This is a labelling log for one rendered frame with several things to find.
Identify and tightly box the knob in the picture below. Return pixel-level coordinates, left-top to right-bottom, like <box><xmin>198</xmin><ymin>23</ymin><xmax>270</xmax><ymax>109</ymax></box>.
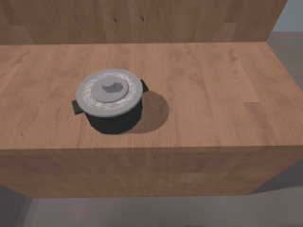
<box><xmin>100</xmin><ymin>77</ymin><xmax>116</xmax><ymax>92</ymax></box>

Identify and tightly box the lid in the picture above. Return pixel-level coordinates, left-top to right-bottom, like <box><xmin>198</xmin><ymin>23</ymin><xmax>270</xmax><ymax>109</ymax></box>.
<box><xmin>76</xmin><ymin>68</ymin><xmax>143</xmax><ymax>118</ymax></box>

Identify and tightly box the table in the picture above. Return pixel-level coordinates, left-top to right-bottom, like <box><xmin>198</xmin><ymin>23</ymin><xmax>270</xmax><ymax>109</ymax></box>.
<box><xmin>0</xmin><ymin>0</ymin><xmax>303</xmax><ymax>199</ymax></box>

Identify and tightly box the pot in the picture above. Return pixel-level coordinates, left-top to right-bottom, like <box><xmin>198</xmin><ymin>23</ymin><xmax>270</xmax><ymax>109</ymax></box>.
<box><xmin>71</xmin><ymin>79</ymin><xmax>149</xmax><ymax>135</ymax></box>

